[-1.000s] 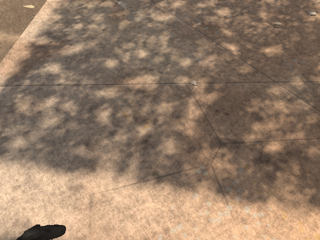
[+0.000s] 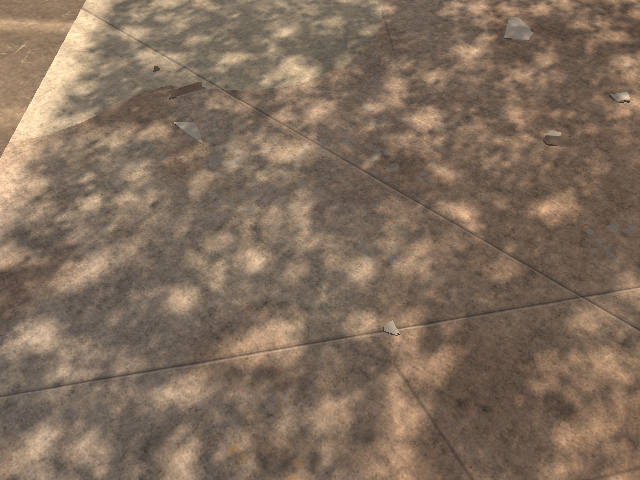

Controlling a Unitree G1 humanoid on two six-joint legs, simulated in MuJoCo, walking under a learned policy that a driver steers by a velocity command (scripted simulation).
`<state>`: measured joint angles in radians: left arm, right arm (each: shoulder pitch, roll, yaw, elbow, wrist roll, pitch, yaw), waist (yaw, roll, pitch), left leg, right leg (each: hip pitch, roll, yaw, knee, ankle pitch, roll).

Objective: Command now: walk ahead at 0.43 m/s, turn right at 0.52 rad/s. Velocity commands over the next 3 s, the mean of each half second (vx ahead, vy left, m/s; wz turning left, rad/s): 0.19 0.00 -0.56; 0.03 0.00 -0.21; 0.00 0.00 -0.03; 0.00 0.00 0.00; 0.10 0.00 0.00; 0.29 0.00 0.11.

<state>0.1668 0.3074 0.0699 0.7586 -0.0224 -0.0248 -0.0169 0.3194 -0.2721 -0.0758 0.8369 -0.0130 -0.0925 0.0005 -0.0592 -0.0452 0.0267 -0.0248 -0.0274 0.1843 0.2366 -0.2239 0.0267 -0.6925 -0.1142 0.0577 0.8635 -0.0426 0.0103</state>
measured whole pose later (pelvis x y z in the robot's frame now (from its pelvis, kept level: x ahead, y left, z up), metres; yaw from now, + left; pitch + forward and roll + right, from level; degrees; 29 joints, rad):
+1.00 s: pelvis +0.21 -0.02 -0.01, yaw -22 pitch +0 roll +0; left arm 0.19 0.27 0.05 0.73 0.01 0.05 0.01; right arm 0.16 -0.24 -0.02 0.80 -0.02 -0.02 0.01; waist -0.01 0.00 0.03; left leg -0.26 0.02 -0.04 0.51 -0.25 -0.04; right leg -0.21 0.01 0.07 0.50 -0.29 0.02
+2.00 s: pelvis +0.21 -0.03 -0.01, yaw -22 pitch -2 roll +0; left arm 0.26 0.21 0.01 1.05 0.00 0.00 0.03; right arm 0.23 -0.22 -0.03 1.09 0.00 0.01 -0.05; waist -0.01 0.00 0.04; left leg -0.22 0.03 -0.05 0.50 -0.25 -0.04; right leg -0.17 0.01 0.05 0.49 -0.30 0.01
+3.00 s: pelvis +0.35 -0.11 +0.00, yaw -18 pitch -1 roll +1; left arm 0.44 0.19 0.03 1.11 0.01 -0.11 0.00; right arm 0.21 -0.26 -0.07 0.99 0.05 -0.06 0.01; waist 0.04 0.03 0.02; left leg -0.58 0.03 -0.08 1.08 -0.18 0.06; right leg 0.05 0.03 -0.11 0.28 -0.32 -0.06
